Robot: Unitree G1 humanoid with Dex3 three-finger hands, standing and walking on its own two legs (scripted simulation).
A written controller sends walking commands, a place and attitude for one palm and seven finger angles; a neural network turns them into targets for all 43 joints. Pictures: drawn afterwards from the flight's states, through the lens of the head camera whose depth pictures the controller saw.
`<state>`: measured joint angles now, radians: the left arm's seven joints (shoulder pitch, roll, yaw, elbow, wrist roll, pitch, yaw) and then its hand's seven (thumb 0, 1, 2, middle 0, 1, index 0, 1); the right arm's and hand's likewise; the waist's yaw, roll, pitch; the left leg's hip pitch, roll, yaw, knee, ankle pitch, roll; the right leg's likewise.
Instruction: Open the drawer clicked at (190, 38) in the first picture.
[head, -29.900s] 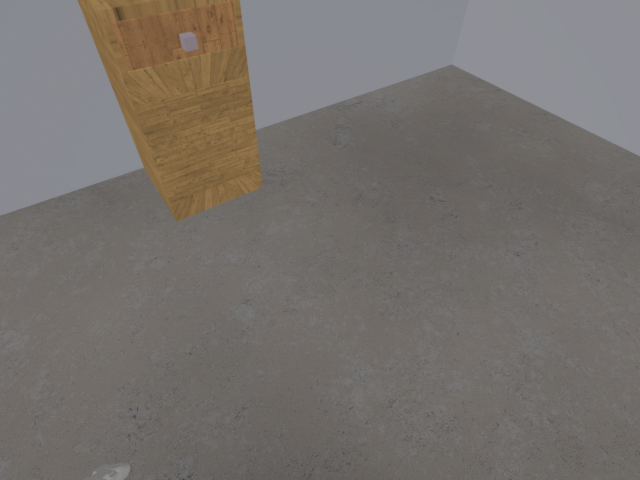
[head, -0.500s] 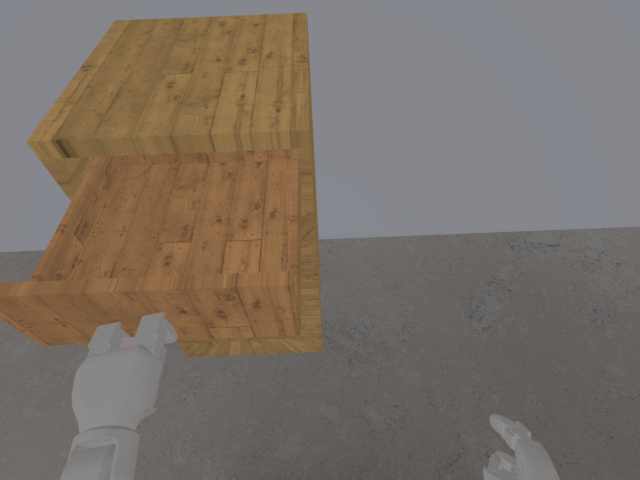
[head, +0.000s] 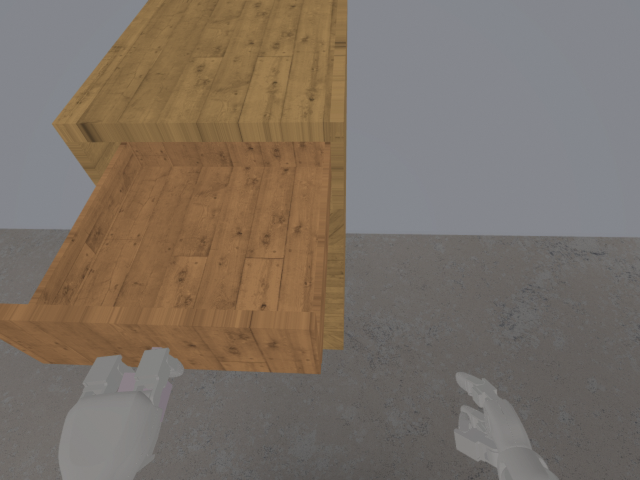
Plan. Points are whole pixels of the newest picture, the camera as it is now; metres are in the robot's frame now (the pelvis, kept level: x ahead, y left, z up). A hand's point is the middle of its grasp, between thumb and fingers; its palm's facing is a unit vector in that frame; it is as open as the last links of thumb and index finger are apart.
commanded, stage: open the thumb to release the handle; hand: left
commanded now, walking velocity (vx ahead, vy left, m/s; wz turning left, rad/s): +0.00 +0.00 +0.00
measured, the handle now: (148, 380) +0.22 +0.23 +0.02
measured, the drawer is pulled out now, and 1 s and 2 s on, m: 0.30 0.30 0.30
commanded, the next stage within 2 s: lift the hand off the handle in 0.44 s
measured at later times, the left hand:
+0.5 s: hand (137, 433) +0.17 +0.23 +0.01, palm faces +0.02 -0.08 -1.00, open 12.9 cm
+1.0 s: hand (137, 416) +0.18 +0.23 +0.02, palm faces +0.03 -0.08 -1.00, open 13.5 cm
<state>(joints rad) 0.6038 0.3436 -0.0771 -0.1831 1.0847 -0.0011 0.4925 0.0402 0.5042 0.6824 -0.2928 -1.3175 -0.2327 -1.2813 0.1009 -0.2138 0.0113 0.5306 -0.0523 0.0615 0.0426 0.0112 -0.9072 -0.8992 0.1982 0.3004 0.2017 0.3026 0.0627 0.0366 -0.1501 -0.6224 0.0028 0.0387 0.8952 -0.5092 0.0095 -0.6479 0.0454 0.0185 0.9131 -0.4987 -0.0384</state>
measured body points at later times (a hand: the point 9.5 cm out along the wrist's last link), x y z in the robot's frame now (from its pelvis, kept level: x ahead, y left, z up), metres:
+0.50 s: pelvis -0.03 -0.01 +0.01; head +0.00 -0.03 +0.46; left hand +0.16 +0.23 +0.06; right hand +0.18 -0.23 -0.09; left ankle -0.04 +0.11 -0.69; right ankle -0.03 -0.10 -0.69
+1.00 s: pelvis -0.05 +0.00 +0.02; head -0.02 -0.03 +0.46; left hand +0.17 +0.23 +0.07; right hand +0.16 -0.22 -0.09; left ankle -0.04 +0.11 -0.69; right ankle -0.03 -0.10 -0.69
